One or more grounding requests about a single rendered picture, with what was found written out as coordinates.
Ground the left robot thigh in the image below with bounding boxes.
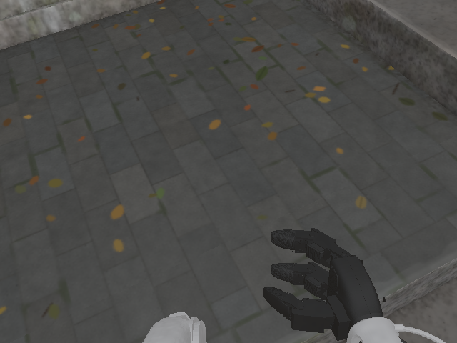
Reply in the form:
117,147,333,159
142,315,207,343

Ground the robot right forearm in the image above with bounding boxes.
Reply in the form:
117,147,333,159
347,317,407,343

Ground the right robot hand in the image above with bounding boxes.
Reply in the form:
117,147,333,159
263,228,386,341

